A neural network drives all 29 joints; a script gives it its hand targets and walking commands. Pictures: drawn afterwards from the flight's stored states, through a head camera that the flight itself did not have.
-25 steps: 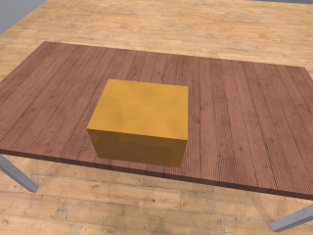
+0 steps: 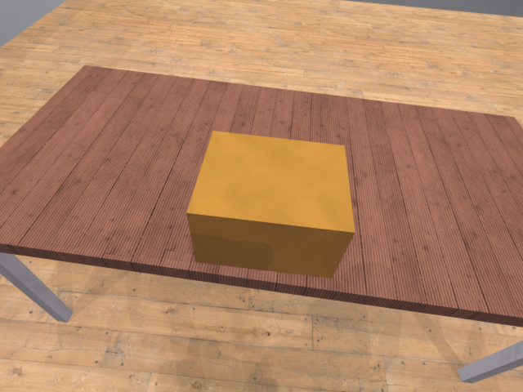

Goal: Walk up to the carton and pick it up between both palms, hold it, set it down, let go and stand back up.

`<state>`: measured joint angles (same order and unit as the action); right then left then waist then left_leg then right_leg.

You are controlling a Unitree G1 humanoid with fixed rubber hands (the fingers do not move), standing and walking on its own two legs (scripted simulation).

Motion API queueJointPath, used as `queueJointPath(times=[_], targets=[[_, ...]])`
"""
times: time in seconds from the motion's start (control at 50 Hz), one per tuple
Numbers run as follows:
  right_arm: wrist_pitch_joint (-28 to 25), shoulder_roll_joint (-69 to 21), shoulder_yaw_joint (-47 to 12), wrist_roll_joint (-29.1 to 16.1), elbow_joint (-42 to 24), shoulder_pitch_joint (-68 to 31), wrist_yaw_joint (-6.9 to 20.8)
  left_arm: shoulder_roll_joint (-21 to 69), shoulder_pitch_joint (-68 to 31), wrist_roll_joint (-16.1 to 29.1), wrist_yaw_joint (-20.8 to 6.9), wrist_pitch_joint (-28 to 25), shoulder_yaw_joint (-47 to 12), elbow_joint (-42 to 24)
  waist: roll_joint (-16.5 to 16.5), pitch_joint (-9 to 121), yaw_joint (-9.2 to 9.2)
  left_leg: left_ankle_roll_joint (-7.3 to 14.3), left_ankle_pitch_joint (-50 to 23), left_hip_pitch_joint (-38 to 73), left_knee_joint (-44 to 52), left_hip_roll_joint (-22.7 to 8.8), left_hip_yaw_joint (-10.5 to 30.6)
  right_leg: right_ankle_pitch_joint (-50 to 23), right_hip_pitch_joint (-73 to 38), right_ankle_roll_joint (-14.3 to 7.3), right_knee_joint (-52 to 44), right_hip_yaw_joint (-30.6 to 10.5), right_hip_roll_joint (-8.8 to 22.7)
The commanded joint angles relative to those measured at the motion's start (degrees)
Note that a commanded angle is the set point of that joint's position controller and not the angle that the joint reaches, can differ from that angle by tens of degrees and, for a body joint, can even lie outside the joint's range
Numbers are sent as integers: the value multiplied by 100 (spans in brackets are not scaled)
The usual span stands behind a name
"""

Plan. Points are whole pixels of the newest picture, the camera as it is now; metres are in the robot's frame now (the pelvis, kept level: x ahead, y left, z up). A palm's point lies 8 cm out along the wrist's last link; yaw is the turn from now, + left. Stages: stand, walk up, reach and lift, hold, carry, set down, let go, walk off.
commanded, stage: walk up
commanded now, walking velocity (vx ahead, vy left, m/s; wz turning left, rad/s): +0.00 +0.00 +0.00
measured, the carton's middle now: (271, 203) +0.49 -0.01 -0.06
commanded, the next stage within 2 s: stand in 1.62 s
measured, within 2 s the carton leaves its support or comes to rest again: neither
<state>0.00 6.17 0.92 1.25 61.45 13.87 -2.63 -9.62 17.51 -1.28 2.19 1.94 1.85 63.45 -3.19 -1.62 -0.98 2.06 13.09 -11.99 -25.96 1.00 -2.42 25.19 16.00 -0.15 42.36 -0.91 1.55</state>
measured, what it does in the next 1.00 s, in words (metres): steps on the spot: right foot, then right foot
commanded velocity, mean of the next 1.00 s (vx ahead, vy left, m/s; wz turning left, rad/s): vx -0.05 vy -0.04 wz -0.01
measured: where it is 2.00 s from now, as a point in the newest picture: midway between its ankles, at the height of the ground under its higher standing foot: outside the picture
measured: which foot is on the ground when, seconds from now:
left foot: down 0.00-0.84, up 0.86-1.00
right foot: up 0.00-0.08, down 0.10-0.46, up 0.48-0.78, down 0.80-1.00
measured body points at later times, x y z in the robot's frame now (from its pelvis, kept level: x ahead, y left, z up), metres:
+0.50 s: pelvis -0.05 +0.01 -0.03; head -0.01 +0.04 +0.41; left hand -0.01 +0.26 -0.20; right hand -0.02 -0.25 -0.17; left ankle -0.03 +0.12 -0.75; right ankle -0.03 -0.12 -0.72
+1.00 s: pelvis -0.06 -0.04 +0.00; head -0.06 -0.07 +0.45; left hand -0.05 +0.18 -0.14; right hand -0.07 -0.26 -0.17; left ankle -0.08 +0.10 -0.72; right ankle -0.07 -0.15 -0.74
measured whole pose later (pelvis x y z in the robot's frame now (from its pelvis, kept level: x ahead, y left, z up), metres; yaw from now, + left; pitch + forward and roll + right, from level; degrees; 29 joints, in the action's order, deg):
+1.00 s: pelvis -0.06 -0.04 +0.00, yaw +0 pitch +0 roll +0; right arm 2.1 9.4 2.7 0.9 61.3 17.0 -1.3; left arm -5.9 16.7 -1.0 2.3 -1.0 0.2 60.7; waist 3.5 -0.8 0.9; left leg 0.5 22.1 -15.0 -36.7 -1.4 0.5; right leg 13.8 10.1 -1.0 24.4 0.6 -0.3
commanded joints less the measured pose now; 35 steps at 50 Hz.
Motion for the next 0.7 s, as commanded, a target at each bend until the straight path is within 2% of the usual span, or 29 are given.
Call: queueJointPath(times=[0.0, 0.02, 0.04, 0.08, 0.1, 0.12, 0.18, 0.2, 0.22, 0.24, 0.28, 0.32, 0.34, 0.36, 0.38, 0.4, 0.42, 0.44, 0.46, 0.48, 0.5, 0.52, 0.54, 0.56, 0.6, 0.62, 0.64, 0.66, 0.68], targets=[[-118, 593, 3, -1, -128, 93, 12, -55, 600, 70, 50, -59, -45, 38, 1207, -156, -41, 728, -1196, -7, 953, -1259, 1165, -125, -123, -40, -752, 102, -11], [-93, 629, 9, -10, -103, 85, 6, -23, 633, 83, 66, -84, -69, 71, 1144, -149, -82, 695, -1152, -33, 851, -1211, 1163, -542, -363, -66, -1335, 141, -10], [-65, 677, 30, -40, -67, 90, 10, 20, 713, 91, 78, -123, -105, 122, 974, -155, -155, 578, -1158, -126, 743, -1144, 1112, -1397, -727, -83, -2078, 123, 33], [-67, 582, 37, -88, -23, 339, 44, -283, 767, 10, 89, -204, -73, 163, 447, -16, 30, 282, -828, -411, 498, -886, 951, -2297, -1315, -165, -2244, -436, 465], [-50, 337, 4, -140, 26, 561, 64, -375, 509, 54, 70, -215, -81, 170, -118, -268, 292, 197, -358, -288, 726, -537, 670, -2270, -759, -293, -2151, -503, 532], [-26, 257, -37, -124, 95, 542, 50, -231, 319, 45, 29, -216, -112, 179, -534, -514, 233, 128, -274, 225, 750, -512, 587, -1610, -78, -308, -2360, -558, 496], [-48, 599, 55, -88, 219, 538, 55, 12, 267, 28, 47, -291, -171, 159, -154, -445, 175, 157, -918, 229, 572, -570, 651, -2039, -555, -210, -2413, -347, 400], [-33, 1220, 267, -96, -60, 101, -29, -727, -108, 87, 145, -254, 86, -126, -113, -1097, 134, 39, -2782, -252, -324, -853, 476, -4139, -193, -111, -1435, -237, 698], [-34, 1140, 238, -96, -67, 268, -51, -691, 143, 123, 160, -246, 80, -127, 5, -359, 92, 82, -3183, -12, -565, -884, 418, -4763, -465, -187, -1217, -222, 760], [-22, 965, 211, -119, -85, 387, -55, -596, 217, 138, 154, -223, 78, -156, 49, 123, 116, 94, -3093, 6, -747, -833, 365, -4919, -668, -271, -1079, -206, 781], [90, 828, 221, -146, -202, 367, -65, -616, 288, 117, 152, -98, 142, -297, -8, 492, 18, 81, -2076, -121, -1172, -609, 221, -4203, -485, -542, -1125, -444, 963], [231, 745, 252, -83, -352, 177, -72, -925, 219, 33, 174, 22, 271, -432, -387, 315, -88, -41, -860, -369, -2055, -207, -111, -4193, 3, -1040, -1570, -1027, 1535], [312, 651, 272, -9, -384, 224, -66, -997, 43, -8, 201, 58, 297, -524, -792, 266, -101, -73, 818, -478, -2858, 17, -250, -4557, 277, -1420, -1795, -1403, 1978], [389, 718, 318, 39, -500, 103, -56, -1017, 85, -77, 220, 52, 293, -560, -984, 179, -224, -72, 2155, -712, -3594, 18, -77, -4759, 482, -1717, -2084, -1794, 2349], [381, 621, 303, -51, -491, 693, -136, -1114, -599, -83, 157, 166, 330, -679, -1614, 61, 459, 147, 2381, 182, -3134, -558, 224, -3983, 1485, -1457, -1681, -747, 1451], [293, 794, 372, -73, -361, 1019, -122, -1084, -1286, -87, 96, 246, 383, -936, -1131, 35, 870, 245, 1284, 869, -2196, -723, 431, -3346, 2174, -888, -1022, -506, 804], [175, 1157, 451, 41, -251, 1469, -143, -810, -1433, -74, 70, 263, 341, -1048, 584, 61, 1220, 350, -438, 878, 273, -1645, 1341, -1797, 2027, -80, 550, 142, -174], [68, 1611, 509, 233, -58, 2021, -173, -232, -1132, -123, 65, 239, 259, -1190, 2216, 447, 1029, 503, -76, 1264, 1089, -2971, 3414, 869, 2628, 106, 1987, -258, -674], [110, 1636, 544, 192, -59, 1863, -246, -353, -918, -200, 66, 195, 273, -1099, 1662, 243, 701, 519, 24, 856, 927, -2739, 2638, 566, 2521, -26, 2570, -774, -184], [174, 1736, 473, 174, -308, 1523, -280, -436, -305, -169, -20, 167, 307, -1060, 2075, 594, 574, 879, 340, 241, 1310, -3104, 3040, 849, 2344, -11, 2744, -842, -528], [188, 1729, 496, 265, -531, 896, -281, -650, -447, -144, -30, 167, 359, -1180, 2704, 43, 498, 1175, 2360, -822, 1882, -3201, 3910, 545, 2232, 11, 3230, -678, -345], [177, 1410, 407, 246, -656, 328, -243, -850, -806, -147, -67, 109, 447, -1230, 2419, -589, 337, 980, 2476, -1357, 1905, -2699, 3401, 34, 1997, 81, 3263, -737, -228], [158, 1321, 367, 116, -794, -117, -192, -900, -734, -174, -132, 113, 503, -1039, 1446, -539, 106, 620, 1561, -1146, 1422, -2077, 2116, -324, 1933, 216, 3222, -684, -319], [129, 1500, 424, 80, -854, -213, -172, -755, -405, -154, -185, 150, 495, -873, 1018, -316, 4, 414, 787, -892, 1135, -1858, 1418, -564, 1979, 289, 3305, -475, -480], [30, 1438, 421, 53, -689, 242, -149, -521, -428, -158, -233, 189, 409, -918, 1029, -179, 122, 437, -50, -750, 948, -1748, 1308, -742, 1605, 397, 2839, -279, -329], [56, 709, 175, -146, -447, 74, -79, -19, -101, 4, -316, 90, 202, -891, 1640, 50, -329, 390, 511, -1237, 1002, -665, 304, -667, 450, 251, 1268, 75, -235], [87, 801, 212, -52, -474, 69, -62, -125, -125, 53, -326, 74, 204, -884, 1898, 45, -222, 346, 823, -1011, 982, -549, 64, -478, 381, 291, 863, 415, -388], [68, 1021, 262, 15, -457, 86, -73, -179, -225, 78, -293, 81, 196, -872, 2111, 9, -131, 445, 798, -601, 932, -671, 162, -286, 449, 314, 339, 566, -427], [60, 1092, 278, 88, -460, 238, -40, -236, -374, 78, -230, 85, 179, -869, 2127, 62, 89, 610, 576, -272, 868, -880, 476, 85, 355, 315, -193, 557, -389]])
